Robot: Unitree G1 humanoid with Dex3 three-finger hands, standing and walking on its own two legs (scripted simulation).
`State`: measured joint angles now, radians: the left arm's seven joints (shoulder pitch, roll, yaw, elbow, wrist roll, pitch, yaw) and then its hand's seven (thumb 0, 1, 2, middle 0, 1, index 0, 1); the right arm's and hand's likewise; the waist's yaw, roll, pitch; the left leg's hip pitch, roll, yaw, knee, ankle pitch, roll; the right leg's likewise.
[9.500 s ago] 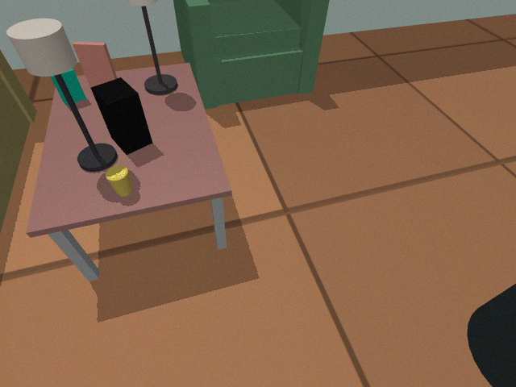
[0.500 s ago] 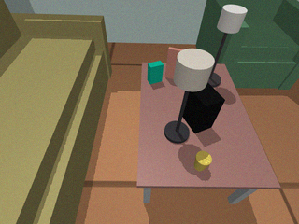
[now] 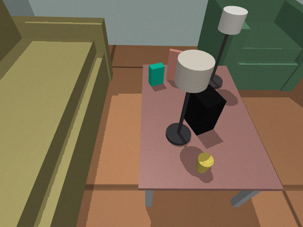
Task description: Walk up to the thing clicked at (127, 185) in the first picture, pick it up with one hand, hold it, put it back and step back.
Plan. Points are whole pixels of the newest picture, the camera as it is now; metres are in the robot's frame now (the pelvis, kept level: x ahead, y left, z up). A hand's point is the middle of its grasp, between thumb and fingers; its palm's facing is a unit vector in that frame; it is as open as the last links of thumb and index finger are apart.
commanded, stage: stand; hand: right
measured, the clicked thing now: (203, 164) +0.43 -0.24 -0.31
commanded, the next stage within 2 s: go down in 1.50 s
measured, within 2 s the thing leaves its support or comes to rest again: neither
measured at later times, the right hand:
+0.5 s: hand out of the picture +0.07 -0.26 -0.16, palm faces -0.03 +0.94 -0.34, open 7.4 cm
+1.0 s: hand out of the picture +0.08 -0.26 -0.16, palm faces -0.03 +0.94 -0.34, open 7.4 cm
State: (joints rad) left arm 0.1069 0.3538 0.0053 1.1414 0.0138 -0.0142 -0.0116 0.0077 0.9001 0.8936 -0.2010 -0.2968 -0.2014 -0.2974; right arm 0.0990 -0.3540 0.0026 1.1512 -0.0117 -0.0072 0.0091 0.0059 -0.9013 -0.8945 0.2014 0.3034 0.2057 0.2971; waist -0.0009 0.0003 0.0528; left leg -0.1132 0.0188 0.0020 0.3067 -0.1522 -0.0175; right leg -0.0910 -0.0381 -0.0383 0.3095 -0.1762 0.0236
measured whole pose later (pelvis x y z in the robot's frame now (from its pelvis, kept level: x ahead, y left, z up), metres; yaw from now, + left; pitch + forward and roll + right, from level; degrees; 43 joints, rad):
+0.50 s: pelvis +0.00 +0.00 +0.00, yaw +0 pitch -2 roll +0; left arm 0.12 0.35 0.00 1.13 0.02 -0.01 -0.01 0.01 0.90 0.89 -0.20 -0.30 -0.20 -0.30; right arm 0.10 -0.36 0.01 1.14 -0.01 -0.01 0.01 0.01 -0.90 -0.89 0.20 0.30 0.21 0.30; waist 0.00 0.00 0.05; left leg -0.12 0.02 0.00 0.31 -0.16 -0.02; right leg -0.10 -0.03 -0.04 0.32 -0.18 0.02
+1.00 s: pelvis +0.01 -0.01 +0.00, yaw +0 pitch -2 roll +0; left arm 0.11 0.35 0.00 1.12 0.01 -0.01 -0.01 0.01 0.90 0.89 -0.20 -0.30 -0.20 -0.30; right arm 0.10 -0.35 0.01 1.13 -0.01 -0.01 0.01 0.01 -0.90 -0.89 0.20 0.30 0.21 0.30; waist 0.00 0.00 0.05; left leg -0.11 0.03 0.00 0.31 -0.17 -0.02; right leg -0.09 -0.03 -0.04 0.32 -0.19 0.02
